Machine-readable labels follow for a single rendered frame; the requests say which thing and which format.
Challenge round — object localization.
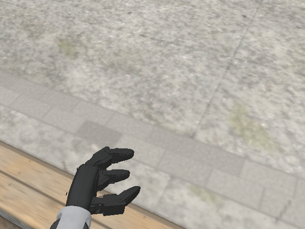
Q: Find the left robot hand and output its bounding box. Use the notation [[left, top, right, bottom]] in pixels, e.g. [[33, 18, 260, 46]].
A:
[[66, 146, 141, 217]]

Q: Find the robot left forearm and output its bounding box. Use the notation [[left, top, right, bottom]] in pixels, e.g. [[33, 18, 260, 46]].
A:
[[50, 205, 92, 229]]

